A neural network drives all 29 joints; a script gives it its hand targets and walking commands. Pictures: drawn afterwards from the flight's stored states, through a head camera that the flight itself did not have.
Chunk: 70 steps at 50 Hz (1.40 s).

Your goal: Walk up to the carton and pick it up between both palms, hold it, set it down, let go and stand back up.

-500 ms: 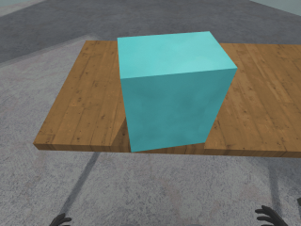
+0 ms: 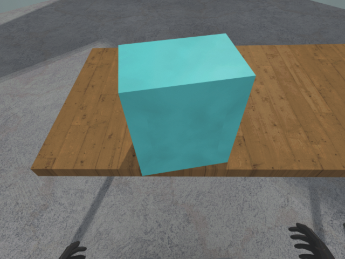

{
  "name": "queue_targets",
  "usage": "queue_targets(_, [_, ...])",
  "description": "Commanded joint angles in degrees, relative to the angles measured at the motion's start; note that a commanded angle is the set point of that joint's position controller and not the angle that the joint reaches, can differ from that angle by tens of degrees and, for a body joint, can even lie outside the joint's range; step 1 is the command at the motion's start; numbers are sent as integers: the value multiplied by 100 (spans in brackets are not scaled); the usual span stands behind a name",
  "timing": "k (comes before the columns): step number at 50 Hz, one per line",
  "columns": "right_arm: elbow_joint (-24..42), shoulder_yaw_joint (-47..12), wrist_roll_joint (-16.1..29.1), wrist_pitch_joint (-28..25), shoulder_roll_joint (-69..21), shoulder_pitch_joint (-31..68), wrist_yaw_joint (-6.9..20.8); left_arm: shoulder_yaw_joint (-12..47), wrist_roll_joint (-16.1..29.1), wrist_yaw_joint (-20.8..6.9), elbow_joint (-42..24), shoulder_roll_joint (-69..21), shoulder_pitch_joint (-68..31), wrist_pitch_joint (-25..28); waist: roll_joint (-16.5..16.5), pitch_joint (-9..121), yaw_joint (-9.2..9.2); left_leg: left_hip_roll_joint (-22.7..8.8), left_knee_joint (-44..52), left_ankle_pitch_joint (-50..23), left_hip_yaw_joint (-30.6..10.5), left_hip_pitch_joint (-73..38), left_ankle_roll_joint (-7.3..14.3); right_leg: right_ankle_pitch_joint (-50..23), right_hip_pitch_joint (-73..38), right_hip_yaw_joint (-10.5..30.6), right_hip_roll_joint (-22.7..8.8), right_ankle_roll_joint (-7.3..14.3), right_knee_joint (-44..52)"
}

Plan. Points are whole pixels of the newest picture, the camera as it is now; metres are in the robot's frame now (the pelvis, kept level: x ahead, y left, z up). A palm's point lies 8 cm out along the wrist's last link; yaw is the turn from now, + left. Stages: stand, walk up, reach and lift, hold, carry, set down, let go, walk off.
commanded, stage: walk up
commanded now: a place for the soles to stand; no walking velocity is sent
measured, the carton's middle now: (180, 111) +0.43 +0.01 +0.10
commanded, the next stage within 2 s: reach and lift in 0.96 s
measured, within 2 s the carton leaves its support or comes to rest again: neither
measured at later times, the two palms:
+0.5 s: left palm out of the picture +0.11 +0.29 -0.09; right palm out of the picture +0.12 -0.29 -0.07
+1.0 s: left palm out of the picture +0.10 +0.29 -0.10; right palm out of the picture +0.12 -0.29 -0.07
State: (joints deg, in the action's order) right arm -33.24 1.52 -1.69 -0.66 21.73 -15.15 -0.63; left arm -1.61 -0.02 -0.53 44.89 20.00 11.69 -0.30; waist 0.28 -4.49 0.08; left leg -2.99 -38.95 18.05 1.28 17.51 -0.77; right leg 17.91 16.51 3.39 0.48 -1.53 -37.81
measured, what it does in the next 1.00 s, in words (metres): stands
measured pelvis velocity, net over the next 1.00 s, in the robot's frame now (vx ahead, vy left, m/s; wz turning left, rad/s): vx -0.01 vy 0.00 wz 0.00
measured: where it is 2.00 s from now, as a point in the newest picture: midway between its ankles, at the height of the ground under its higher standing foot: outside the picture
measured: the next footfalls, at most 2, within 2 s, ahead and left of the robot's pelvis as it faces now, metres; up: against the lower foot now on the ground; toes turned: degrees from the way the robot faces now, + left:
none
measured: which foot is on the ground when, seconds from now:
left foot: down 0.00-1.00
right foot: down 0.00-1.00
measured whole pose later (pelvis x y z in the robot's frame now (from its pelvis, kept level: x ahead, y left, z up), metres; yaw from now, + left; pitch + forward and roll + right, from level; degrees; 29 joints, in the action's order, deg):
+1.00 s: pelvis -0.01 +0.00 +0.00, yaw +0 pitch -5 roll -1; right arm -38.6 1.6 -2.6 -1.2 21.7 -12.3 0.6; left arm -2.1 0.0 -0.5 46.6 20.0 9.4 -2.8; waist 0.3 -4.5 0.1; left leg -3.0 -38.9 17.0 1.3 17.5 -0.9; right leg 17.0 16.5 3.4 0.5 -1.5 -37.8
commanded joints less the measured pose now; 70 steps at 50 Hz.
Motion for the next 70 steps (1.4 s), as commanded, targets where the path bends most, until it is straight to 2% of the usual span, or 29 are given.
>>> queue_targets(1, [-108, 350, 209, -135, 1334, 369, 21, -229, 42, -25, -373, 1271, -357, 185, 120, 498, -53, -615, 1494, 113, -725, -504, 449, -645, 7, 639, -477, 455, 869])
queue_targets(4, [-103, 361, 203, -138, 1319, 433, 20, -242, 20, -36, -289, 1330, -359, 198, -35, 605, -64, -496, 1299, -66, -544, -561, 382, -698, -47, 695, -535, 470, 998])
queue_targets(11, [-158, 350, 205, -154, 1352, 360, 33, -247, 25, -58, -247, 1341, -449, 186, 69, 549, -86, -573, 1507, 201, -735, -527, 404, -474, 12, 601, -479, 444, 965])
queue_targets(12, [-169, 360, 213, -65, 1411, 584, 54, -258, 122, -24, -244, 1466, -483, 208, 197, 274, 8, -608, 1189, -895, -675, -342, 431, -1317, 140, 641, -492, 385, 763])
queue_targets(13, [-176, 393, 249, -32, 1428, 508, 72, -243, 136, -3, -240, 1522, -444, 213, 272, 420, -15, -549, 930, -1528, -557, -476, 407, -1788, 106, 653, -512, 391, 602])
queue_targets(15, [-194, 414, 261, 12, 1432, 400, 63, -272, 122, 29, -249, 1560, -457, 211, 115, 618, -71, -508, 796, -1725, -439, -668, 391, -1761, 140, 692, -576, 447, 644])
queue_targets(16, [-209, 419, 271, 30, 1393, 335, 58, -291, 105, 40, -257, 1614, -459, 197, -18, 633, -109, -475, 667, -1662, -395, -764, 405, -1733, 232, 801, -610, 478, 676])
queue_targets(22, [-240, 408, 232, 95, 1310, 405, 74, -286, 82, 13, -220, 1509, -566, 114, 49, 256, -63, -432, 1065, -198, -540, -405, 387, -385, 588, 851, -620, 485, 1072])
queue_targets(23, [-312, 405, 231, 110, 1313, 379, 83, -297, 79, 13, -213, 1515, -630, 115, -115, 35, -78, -447, 1174, 123, -609, -318, 381, 2, 777, 915, -629, 509, 1158])
queue_targets(24, [-293, 390, 251, 105, 1303, 391, 85, -315, 64, 1, -265, 1545, -625, 98, 46, 50, -86, -434, 1271, 514, -551, -234, 397, 302, 714, 931, -598, 491, 1227])
queue_targets(28, [-309, 438, 182, 68, 1381, 483, 108, -348, 54, -49, -240, 1556, -632, 103, 78, -169, -49, -435, 1461, 1068, -652, -41, 399, 993, 883, 901, -505, 469, 1311])
queue_targets(32, [-342, 436, 205, 30, 1449, 583, 107, -355, 64, -52, -159, 1531, -619, 134, 86, -83, -27, -525, 1595, 1045, -798, 32, 434, 640, 610, 757, -392, 418, 1167])
queue_targets(36, [-356, 406, 229, -1, 1362, 582, 105, -328, 88, -44, -106, 1506, -613, 171, 87, 79, -55, -533, 1457, 461, -718, -148, 414, -7, 510, 832, -490, 430, 1103])
queue_targets(37, [-380, 398, 224, 3, 1380, 631, 109, -324, 88, -42, -112, 1504, -606, 171, 219, -21, -31, -470, 1420, 465, -656, -121, 417, -132, 505, 813, -468, 419, 1146])
queue_targets(38, [-401, 393, 253, 4, 1364, 576, 97, -321, 104, -38, -101, 1551, -616, 172, 2, 111, -51, -522, 1417, 352, -743, -216, 440, -179, 468, 799, -490, 421, 1090])
queue_targets(39, [-394, 387, 252, 4, 1366, 558, 100, -316, 97, -33, -92, 1480, -612, 164, 196, 98, -50, -515, 1420, 279, -708, -233, 438, -227, 439, 767, -453, 399, 1057])
queue_targets(40, [-403, 380, 261, 17, 1367, 570, 99, -306, 99, -30, -95, 1504, -608, 173, 104, 105, -45, -532, 1354, 96, -718, -230, 440, -293, 443, 750, -458, 446, 1072])
queue_targets(46, [-408, 396, 229, 45, 1356, 597, 98, -310, 62, -38, -131, 1499, -673, 165, 9, -15, -65, -411, 1244, 319, -539, -301, 409, 56, 723, 920, -541, 477, 1244])
queue_targets(48, [-421, 392, 224, 53, 1356, 580, 110, -305, 67, -41, -77, 1486, -684, 162, 164, -43, -64, -439, 1413, 598, -669, -172, 418, 273, 640, 856, -493, 453, 1227])
queue_targets(49, [-1512, 947, -759, -977, 569, 1629, 299, -182, -211, 266, -1647, 661, -2049, -880, 635, -124, -314, -182, 1230, 1444, 299, 548, 150, 959, 135, -642, 13, 637, 238])
queue_targets(51, [-1556, 1184, -726, -1112, 967, 1343, 489, -255, -291, 386, -1820, 311, -1648, -1339, 953, -20, -355, -514, 1634, 2073, 311, 1950, 442, 49, -1565, -852, 392, 464, -553])
queue_targets(53, [-1306, 1145, -692, -1207, 1063, 1165, 505, -332, -345, 359, -1872, 307, -1157, -1521, 639, 87, -321, -510, 1763, 2027, 407, 2395, 625, -321, -2345, -876, 550, 235, -705])
queue_targets(55, [-1181, 1059, -556, -1265, 930, 958, 474, -385, -356, 357, -2139, 417, -993, -1633, 310, 39, -213, -317, 1725, 1497, 425, 1784, 598, -393, -2049, -749, 469, 196, -229])
queue_targets(58, [-826, 834, -338, -1238, 857, 718, 421, -450, -311, 288, -2224, 547, -762, -1724, -335, 67, -41, 29, 1597, 756, 444, 500, 464, -132, -1369, -634, 288, 226, 571])
queue_targets(62, [-132, 710, -55, -1374, 647, 378, 412, -442, -132, 227, -2616, 517, -412, -1671, -798, 314, 3, 442, 1302, -116, 373, -1416, 165, 221, 47, -509, -45, 386, 1488])
queue_targets(65, [327, 740, 154, -1443, 548, 259, 450, -499, 53, 301, -3019, 488, -273, -1501, -740, 504, 45, 486, 1409, -481, 326, -1960, 91, 17, 386, -545, -17, 393, 1804])
queue_targets(67, [536, 840, 174, -1489, 653, 238, 503, -507, 185, 346, -3194, 358, -125, -1361, -520, 713, 63, 419, 1575, -479, 320, -1645, 90, -251, -103, -581, 114, 330, 1666])
queue_targets(68, [662, 764, 198, -1493, 533, 208, 527, -551, 202, 377, -3168, 324, -63, -1296, -488, 648, 163, 390, 1682, -478, 342, -1402, 128, -342, -348, -564, 186, 287, 1671])
queue_targets(70, [873, 778, 228, -1529, 494, 160, 548, -543, 270, 411, -3332, 373, 34, -1152, -340, 758, 128, 366, 1892, -418, 335, -1055, 171, -571, -827, -579, 266, 178, 1612])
